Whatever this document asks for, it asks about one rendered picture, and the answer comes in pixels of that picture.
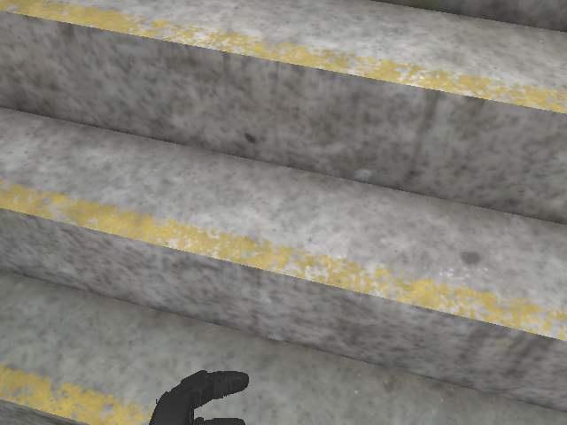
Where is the left robot hand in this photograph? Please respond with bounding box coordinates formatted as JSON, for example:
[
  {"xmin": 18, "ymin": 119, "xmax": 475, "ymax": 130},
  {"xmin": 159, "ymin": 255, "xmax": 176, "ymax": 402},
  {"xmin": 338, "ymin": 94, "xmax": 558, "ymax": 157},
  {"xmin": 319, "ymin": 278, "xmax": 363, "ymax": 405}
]
[{"xmin": 149, "ymin": 370, "xmax": 249, "ymax": 425}]

